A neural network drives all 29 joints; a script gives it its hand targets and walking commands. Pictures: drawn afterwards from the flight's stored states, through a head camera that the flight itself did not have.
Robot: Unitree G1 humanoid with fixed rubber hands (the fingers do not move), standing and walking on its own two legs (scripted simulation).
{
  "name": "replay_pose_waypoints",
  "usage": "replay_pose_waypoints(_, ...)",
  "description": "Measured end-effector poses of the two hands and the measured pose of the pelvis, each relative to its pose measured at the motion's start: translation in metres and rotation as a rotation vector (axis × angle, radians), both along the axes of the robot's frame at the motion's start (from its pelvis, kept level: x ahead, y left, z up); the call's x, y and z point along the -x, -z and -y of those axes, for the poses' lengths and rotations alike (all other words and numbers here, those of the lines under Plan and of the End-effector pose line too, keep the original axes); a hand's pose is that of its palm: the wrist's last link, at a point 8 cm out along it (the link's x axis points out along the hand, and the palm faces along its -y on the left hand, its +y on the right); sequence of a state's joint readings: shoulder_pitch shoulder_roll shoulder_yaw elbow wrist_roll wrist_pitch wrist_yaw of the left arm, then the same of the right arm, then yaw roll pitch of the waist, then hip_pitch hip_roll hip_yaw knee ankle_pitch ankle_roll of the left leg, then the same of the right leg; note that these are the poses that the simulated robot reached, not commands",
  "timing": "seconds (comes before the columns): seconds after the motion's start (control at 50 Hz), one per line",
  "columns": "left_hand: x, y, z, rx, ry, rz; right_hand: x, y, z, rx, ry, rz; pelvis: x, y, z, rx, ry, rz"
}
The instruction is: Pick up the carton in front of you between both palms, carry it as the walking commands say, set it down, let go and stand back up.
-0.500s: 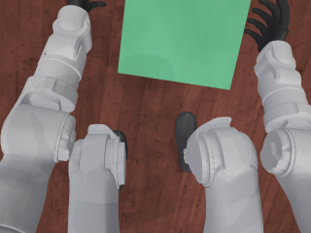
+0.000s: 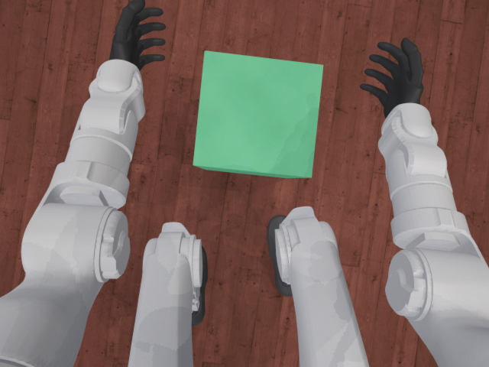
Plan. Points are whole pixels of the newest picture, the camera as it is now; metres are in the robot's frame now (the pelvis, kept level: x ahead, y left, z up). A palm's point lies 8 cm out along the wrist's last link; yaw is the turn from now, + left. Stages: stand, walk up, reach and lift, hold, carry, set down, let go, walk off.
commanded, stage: set down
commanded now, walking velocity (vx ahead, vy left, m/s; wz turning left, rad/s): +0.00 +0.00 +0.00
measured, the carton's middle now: (253, 127) +0.48 -0.07 -0.34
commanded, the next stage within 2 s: let go in 0.52 s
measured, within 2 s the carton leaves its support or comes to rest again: neither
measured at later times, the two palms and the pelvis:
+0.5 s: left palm out of the picture +0.54 +0.12 +0.04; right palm out of the picture +0.45 -0.27 +0.04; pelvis +0.03 +0.00 +0.13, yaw +0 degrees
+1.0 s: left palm out of the picture +0.42 +0.16 +0.15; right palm out of the picture +0.36 -0.27 +0.16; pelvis +0.09 -0.02 +0.26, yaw +0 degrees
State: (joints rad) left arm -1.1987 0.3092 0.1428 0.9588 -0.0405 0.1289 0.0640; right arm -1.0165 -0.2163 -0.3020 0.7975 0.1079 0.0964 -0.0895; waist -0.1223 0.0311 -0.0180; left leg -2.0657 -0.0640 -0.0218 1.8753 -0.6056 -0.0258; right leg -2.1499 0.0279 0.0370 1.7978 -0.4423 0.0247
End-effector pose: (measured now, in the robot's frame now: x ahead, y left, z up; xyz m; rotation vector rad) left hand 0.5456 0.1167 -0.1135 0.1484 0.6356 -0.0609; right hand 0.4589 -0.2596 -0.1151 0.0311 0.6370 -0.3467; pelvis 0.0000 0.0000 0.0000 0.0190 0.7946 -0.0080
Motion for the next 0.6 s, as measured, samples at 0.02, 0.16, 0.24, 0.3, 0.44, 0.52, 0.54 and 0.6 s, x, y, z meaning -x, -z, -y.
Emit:
replay_pose_waypoints(0.02,0.0,-0.004,-0.001,0.0,0.001,0.003,0.0,-0.005,0.0,0.002,-0.001,0.001,-0.001,-0.004,0.0,0.0,-0.001,-0.005)
replay_pose_waypoints(0.16,0.001,-0.042,-0.003,0.003,0.013,0.013,0.001,-0.046,0.004,0.007,0.0,0.004,-0.008,-0.038,0.0,0.007,-0.005,-0.026)
replay_pose_waypoints(0.24,0.0,-0.068,-0.003,0.003,0.019,0.012,0.002,-0.073,0.007,0.003,0.001,0.004,-0.012,-0.06,-0.001,0.01,-0.004,-0.028)
replay_pose_waypoints(0.3,-0.001,-0.089,-0.003,0.003,0.022,0.011,0.003,-0.093,0.008,-0.002,0.001,0.006,-0.016,-0.077,-0.001,0.009,-0.002,-0.026)
replay_pose_waypoints(0.44,0.0,-0.134,-0.005,0.003,0.026,0.006,0.005,-0.136,0.008,-0.007,-0.004,0.01,-0.024,-0.117,-0.001,0.005,0.0,-0.011)
replay_pose_waypoints(0.52,0.001,-0.157,-0.007,0.002,0.028,-0.001,0.006,-0.159,0.008,-0.007,-0.007,0.009,-0.028,-0.138,-0.001,0.004,-0.001,0.003)
replay_pose_waypoints(0.54,0.002,-0.162,-0.007,0.001,0.028,-0.004,0.006,-0.164,0.008,-0.007,-0.009,0.008,-0.029,-0.143,0.0,0.004,-0.001,0.006)
replay_pose_waypoints(0.6,0.005,-0.176,-0.009,-0.007,0.022,-0.009,0.007,-0.177,0.007,0.0,-0.028,-0.001,-0.033,-0.158,0.001,0.003,-0.001,0.015)
